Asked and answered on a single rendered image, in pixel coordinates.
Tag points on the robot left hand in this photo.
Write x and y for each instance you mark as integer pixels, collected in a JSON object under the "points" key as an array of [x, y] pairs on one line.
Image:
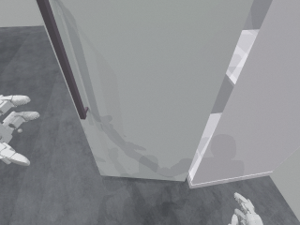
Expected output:
{"points": [[13, 121]]}

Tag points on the fridge door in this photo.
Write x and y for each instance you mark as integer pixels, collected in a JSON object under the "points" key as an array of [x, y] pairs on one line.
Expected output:
{"points": [[149, 72]]}

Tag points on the robot right hand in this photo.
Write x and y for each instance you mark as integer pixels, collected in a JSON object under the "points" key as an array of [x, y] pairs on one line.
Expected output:
{"points": [[248, 217]]}

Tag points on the handle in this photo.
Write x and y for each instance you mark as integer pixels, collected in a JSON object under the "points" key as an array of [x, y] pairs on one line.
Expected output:
{"points": [[49, 20]]}

